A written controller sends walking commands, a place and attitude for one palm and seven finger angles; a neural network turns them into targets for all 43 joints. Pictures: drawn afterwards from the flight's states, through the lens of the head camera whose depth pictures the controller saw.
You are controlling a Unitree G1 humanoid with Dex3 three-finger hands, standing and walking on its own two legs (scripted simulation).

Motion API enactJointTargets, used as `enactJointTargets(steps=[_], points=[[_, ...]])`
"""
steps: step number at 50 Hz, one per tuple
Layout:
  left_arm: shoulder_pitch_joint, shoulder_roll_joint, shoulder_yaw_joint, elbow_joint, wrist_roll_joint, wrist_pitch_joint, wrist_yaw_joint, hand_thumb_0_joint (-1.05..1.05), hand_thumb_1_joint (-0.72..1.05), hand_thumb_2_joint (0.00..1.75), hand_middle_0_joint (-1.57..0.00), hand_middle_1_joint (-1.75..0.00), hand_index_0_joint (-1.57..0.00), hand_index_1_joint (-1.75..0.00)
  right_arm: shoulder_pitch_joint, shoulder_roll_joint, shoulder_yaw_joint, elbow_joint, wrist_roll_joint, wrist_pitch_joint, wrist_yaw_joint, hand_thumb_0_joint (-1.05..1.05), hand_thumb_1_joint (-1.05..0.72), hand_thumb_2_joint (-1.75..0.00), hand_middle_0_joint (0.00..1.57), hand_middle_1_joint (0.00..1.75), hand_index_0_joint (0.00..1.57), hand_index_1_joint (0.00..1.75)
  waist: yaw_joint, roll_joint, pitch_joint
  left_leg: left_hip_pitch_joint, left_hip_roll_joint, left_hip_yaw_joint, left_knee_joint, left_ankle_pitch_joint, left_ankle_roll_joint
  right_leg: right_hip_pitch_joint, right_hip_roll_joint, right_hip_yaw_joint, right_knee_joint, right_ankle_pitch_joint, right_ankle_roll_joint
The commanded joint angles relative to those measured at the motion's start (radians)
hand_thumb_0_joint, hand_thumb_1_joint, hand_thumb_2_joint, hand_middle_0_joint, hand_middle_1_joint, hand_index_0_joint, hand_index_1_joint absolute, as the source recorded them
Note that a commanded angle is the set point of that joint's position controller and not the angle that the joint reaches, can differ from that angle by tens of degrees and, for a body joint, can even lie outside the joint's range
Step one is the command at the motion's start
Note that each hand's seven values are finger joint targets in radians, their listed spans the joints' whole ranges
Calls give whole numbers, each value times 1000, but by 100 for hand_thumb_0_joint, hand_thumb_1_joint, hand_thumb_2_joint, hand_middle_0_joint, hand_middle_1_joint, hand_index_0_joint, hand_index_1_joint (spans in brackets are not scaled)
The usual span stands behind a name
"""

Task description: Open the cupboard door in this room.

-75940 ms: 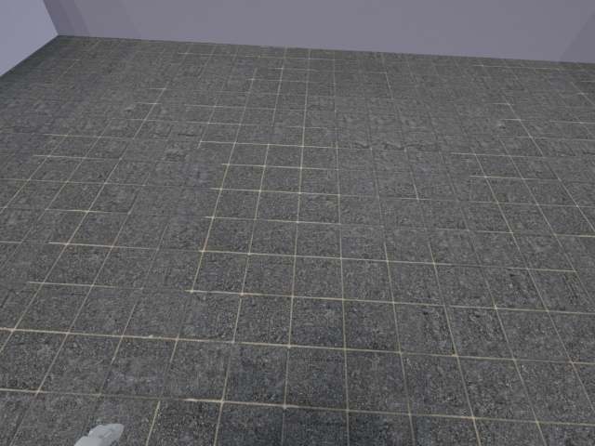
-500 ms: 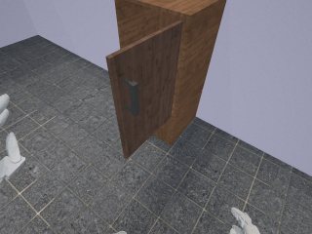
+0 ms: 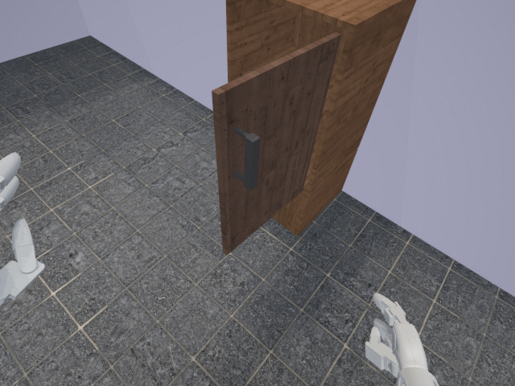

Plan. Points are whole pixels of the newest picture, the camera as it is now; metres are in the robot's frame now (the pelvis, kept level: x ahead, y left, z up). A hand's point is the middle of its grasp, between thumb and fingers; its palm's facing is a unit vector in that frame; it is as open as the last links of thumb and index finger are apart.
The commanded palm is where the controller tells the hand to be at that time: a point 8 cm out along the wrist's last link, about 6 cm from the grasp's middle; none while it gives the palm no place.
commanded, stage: stop stepping back and stand still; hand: left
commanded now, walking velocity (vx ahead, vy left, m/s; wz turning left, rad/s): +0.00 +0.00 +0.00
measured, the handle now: (244, 159) +0.57 +0.06 -0.01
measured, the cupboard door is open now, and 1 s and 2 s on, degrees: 88 88 88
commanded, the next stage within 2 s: let the arm hang, fingers relaxed in 0.50 s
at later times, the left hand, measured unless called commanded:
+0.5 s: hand out of the picture +0.18 +0.29 +0.16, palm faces +0.41 -0.77 -0.49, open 7.4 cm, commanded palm +0.11 +0.33 +0.18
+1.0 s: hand out of the picture -0.03 +0.19 -0.18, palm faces +0.08 -0.98 -0.16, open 7.0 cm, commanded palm none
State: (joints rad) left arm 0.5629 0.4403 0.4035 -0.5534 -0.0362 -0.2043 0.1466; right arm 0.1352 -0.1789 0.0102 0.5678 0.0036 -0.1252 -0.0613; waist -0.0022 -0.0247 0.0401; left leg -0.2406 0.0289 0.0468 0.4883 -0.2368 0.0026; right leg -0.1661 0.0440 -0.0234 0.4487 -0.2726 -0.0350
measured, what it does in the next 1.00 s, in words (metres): stands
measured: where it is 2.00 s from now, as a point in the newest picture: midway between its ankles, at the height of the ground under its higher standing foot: outside the picture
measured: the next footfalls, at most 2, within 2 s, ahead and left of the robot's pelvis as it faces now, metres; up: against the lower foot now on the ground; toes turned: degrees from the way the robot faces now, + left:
none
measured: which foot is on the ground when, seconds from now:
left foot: down 0.00-1.00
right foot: down 0.00-1.00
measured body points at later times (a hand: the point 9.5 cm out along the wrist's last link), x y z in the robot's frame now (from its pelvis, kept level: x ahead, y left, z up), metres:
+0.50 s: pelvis -0.02 +0.02 +0.01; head +0.00 +0.03 +0.45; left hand +0.15 +0.33 +0.19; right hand +0.13 -0.21 -0.09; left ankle +0.01 +0.11 -0.74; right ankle -0.02 -0.09 -0.74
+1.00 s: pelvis -0.03 +0.01 +0.00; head -0.01 +0.03 +0.45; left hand -0.04 +0.24 -0.17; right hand +0.01 -0.24 -0.14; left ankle +0.01 +0.11 -0.74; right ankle -0.02 -0.09 -0.74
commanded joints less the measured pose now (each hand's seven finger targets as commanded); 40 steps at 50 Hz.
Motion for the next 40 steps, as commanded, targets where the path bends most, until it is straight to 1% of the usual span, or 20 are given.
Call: enactJointTargets(steps=[1,6,10,12,13,15,18,20,23,26,29,30,31,32,33,35,37,38,39,40], points=[[40,128,156,-57,-27,-36,28,0,90,90,-20,-30,-20,-30,-10,-135,-48,-107,2,-13,-12,0,-90,-90,20,30,20,30,-8,105,-115,17,60,-71,-82,222,4,38,-72,95,-82,280,33],[-40,96,73,-25,-21,-20,16,0,90,90,-20,-30,-20,-30,-10,-153,-43,-102,3,-20,-21,0,-90,-90,20,30,20,30,-9,72,-78,4,64,-90,-154,80,10,6,-55,68,-119,162,50],[-121,118,60,-104,-3,-22,22,0,90,90,-20,-30,-20,-30,-20,-153,-40,-104,-1,-35,-29,0,-90,-90,20,30,20,30,-3,74,-86,-1,46,-89,-179,-4,15,21,-54,59,-142,105,51],[-141,144,81,-154,2,-27,29,0,90,90,-20,-30,-20,-30,-23,-154,-39,-107,-4,-41,-31,0,-90,-90,20,30,20,30,2,107,-98,-2,39,-95,-189,-6,15,42,-50,53,-139,98,50],[-157,183,110,-197,6,-31,34,0,90,90,-20,-30,-20,-30,-31,-155,-40,-107,-7,-45,-33,0,-90,-90,20,30,20,30,6,143,-107,2,36,-93,-191,-16,14,45,-50,55,-138,89,48],[-112,171,119,-207,5,-38,41,0,90,90,-20,-30,-20,-30,-19,-147,-37,-109,-9,-52,-32,0,-90,-90,20,30,20,30,11,177,-118,-18,42,-111,-210,-20,15,81,-46,41,-114,89,45],[-34,172,148,-169,-2,-40,44,0,90,90,-20,-30,-20,-30,-14,-145,-41,-104,-10,-55,-28,0,-90,-90,20,30,20,30,14,155,-122,-27,39,-109,-211,-33,6,85,-45,36,-122,78,43],[-2,140,135,-127,-6,-43,41,0,90,90,-20,-30,-20,-30,-8,-142,-41,-99,-7,-49,-24,0,-90,-90,20,30,20,30,9,134,-103,-46,44,-113,-212,-31,3,82,-46,33,-125,80,42],[45,125,134,-51,-13,-40,34,0,90,90,-20,-30,-20,-30,-7,-146,-48,-89,-6,-47,-23,0,-90,-90,20,30,20,30,7,109,-95,-34,45,-106,-211,-4,-2,59,-46,31,-139,96,43],[25,101,101,-24,-14,-38,26,0,90,90,-20,-30,-20,-30,-3,-154,-50,-83,1,-39,-21,0,-90,-90,20,30,20,30,1,63,-81,-39,48,-109,-214,2,-3,45,-42,27,-142,90,49],[-10,111,91,-53,-7,-39,24,0,90,90,-20,-30,-20,-30,-10,-156,-49,-84,0,-40,-25,0,-90,-90,20,30,20,30,0,77,-86,-28,43,-104,-207,12,2,43,-48,30,-144,103,49],[-109,-46,-302,700,72,101,-114,0,90,90,-20,-30,-20,-30,-60,-326,-87,169,2,-80,73,0,-90,-90,20,30,20,30,-33,88,-8,-132,76,-153,-43,234,19,-76,-125,-10,19,197,10],[-114,-57,-276,735,61,174,-135,0,90,90,-20,-30,-20,-30,26,-278,-88,177,3,-9,72,0,-90,-90,20,30,20,30,-22,86,-89,-27,86,-117,-40,304,13,-102,-130,48,1,152,0],[-125,-69,-285,722,58,197,-138,0,90,90,-20,-30,-20,-30,47,-270,-83,158,-1,11,68,0,-90,-90,20,30,20,30,-25,95,-78,-28,99,-130,-47,278,24,-122,-114,28,20,71,4],[-140,-83,-294,765,64,191,-139,0,90,90,-20,-30,-20,-30,43,-257,-78,171,-12,21,65,0,-90,-90,20,30,20,30,-11,60,-120,-56,117,-158,-47,273,49,-101,-102,25,55,37,0],[-182,-62,-307,870,70,187,-142,0,90,90,-20,-30,-20,-30,31,-252,-58,177,-21,47,62,0,-90,-90,20,30,20,30,-3,-71,-120,-85,103,-189,-59,211,67,-50,-102,39,51,45,-7],[-232,-56,-316,995,71,188,-141,0,90,90,-20,-30,-20,-30,33,-236,-50,205,-27,68,61,0,-90,-90,20,30,20,30,-5,-198,-136,-49,68,-172,-24,159,60,-65,-138,83,6,63,-20],[-254,-63,-327,1057,69,194,-138,0,90,90,-20,-30,-20,-30,40,-217,-45,220,-28,81,61,0,-90,-90,20,30,20,30,-12,-205,-123,-21,48,-151,-1,150,50,-99,-160,99,-13,60,-27],[-279,-79,-341,1116,65,203,-134,0,90,90,-20,-30,-20,-30,50,-193,-36,243,-31,95,60,0,-90,-90,20,30,20,30,-21,-172,-104,-6,36,-140,-2,131,43,-125,-170,107,-25,34,-32],[-294,-85,-351,1168,61,208,-132,0,90,90,-20,-30,-20,-30,49,-185,-31,261,-34,107,59,0,-90,-90,20,30,20,30,-22,-97,-80,3,33,-139,-19,120,40,-142,-168,111,-32,10,-33]])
